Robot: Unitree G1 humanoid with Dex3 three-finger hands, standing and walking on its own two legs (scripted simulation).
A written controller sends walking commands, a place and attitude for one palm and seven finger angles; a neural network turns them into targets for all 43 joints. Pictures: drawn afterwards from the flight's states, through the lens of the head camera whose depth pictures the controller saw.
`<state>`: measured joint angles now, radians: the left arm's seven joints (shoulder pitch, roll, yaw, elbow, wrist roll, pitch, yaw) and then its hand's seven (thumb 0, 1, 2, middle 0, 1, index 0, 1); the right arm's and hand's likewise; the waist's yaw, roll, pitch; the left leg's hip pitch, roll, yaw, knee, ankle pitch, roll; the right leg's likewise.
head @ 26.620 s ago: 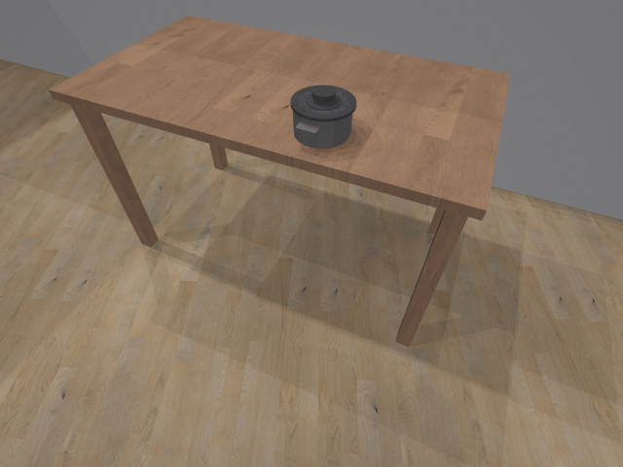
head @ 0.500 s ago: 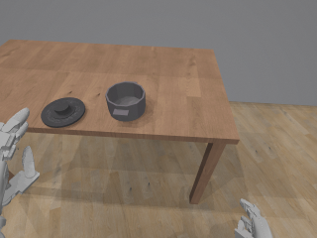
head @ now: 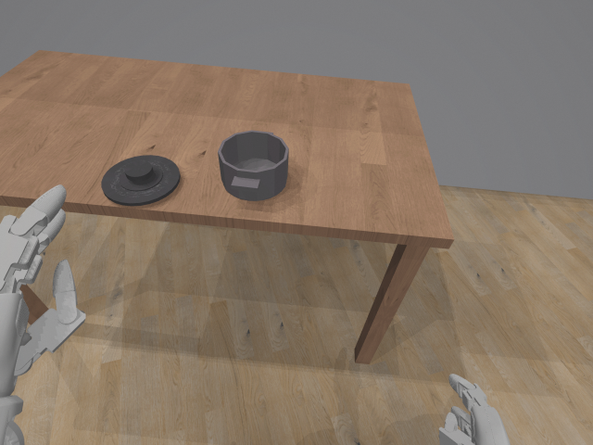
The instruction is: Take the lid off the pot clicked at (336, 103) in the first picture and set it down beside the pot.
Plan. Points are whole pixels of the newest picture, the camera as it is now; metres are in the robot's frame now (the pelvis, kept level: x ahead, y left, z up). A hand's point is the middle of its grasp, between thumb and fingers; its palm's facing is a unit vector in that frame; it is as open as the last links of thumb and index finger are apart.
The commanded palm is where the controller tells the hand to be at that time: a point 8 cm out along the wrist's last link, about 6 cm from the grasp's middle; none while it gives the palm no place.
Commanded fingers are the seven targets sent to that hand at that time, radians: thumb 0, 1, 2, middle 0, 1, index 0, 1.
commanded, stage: step back with the hand held close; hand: left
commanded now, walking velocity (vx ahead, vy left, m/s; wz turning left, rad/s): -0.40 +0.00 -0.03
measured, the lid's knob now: (139, 170) +0.61 +0.37 -0.02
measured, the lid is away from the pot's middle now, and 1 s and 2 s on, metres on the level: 0.24 0.24 0.24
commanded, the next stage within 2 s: stop stepping back and stand still in 0.22 s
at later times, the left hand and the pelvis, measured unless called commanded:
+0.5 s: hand out of the picture +0.12 +0.26 +0.16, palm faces +0.20 -0.90 -0.38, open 7.4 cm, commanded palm +0.06 +0.31 +0.19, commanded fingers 0.00 0.90 0.90 -0.20 -0.30 -0.20 -0.30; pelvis -0.10 +0.05 +0.00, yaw -6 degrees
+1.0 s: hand out of the picture +0.06 +0.28 +0.17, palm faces +0.27 -0.86 -0.44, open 7.4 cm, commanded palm +0.01 +0.33 +0.19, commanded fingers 0.00 0.90 0.90 -0.20 -0.30 -0.20 -0.30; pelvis -0.14 +0.06 +0.00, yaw -4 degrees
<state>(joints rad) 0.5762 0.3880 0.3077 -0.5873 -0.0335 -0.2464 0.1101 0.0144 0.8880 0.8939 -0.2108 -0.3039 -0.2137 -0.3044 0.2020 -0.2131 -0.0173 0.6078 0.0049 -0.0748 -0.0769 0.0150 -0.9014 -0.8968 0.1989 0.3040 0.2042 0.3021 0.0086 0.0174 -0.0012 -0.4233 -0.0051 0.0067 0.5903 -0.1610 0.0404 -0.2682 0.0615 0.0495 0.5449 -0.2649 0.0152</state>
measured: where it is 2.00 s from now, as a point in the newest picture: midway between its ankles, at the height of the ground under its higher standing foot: outside the picture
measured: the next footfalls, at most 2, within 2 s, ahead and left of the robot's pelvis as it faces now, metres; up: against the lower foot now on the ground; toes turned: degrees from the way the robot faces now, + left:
right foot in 0.26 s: -0.08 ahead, -0.04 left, +0.00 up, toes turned +0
left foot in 0.42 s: +0.02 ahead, +0.13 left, +0.00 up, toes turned -4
